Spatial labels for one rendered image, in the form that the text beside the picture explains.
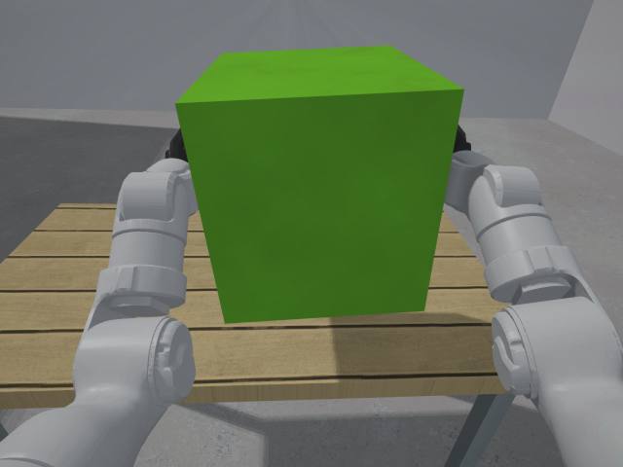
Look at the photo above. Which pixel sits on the left robot hand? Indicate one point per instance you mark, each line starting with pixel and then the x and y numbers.
pixel 177 148

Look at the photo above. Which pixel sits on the table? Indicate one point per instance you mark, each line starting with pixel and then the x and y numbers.
pixel 48 285

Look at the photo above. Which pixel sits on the right robot forearm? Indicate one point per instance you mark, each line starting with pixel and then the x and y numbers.
pixel 526 261

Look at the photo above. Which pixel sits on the robot left upper arm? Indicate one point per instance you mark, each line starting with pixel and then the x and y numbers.
pixel 127 373

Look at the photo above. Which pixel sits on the robot right upper arm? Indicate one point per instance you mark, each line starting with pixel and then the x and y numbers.
pixel 563 355

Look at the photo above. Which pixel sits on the carton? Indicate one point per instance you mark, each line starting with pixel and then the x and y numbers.
pixel 320 177

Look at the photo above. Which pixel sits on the right robot hand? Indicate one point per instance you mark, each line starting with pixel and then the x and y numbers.
pixel 460 143

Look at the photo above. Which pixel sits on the left robot forearm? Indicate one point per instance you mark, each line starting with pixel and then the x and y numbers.
pixel 145 272

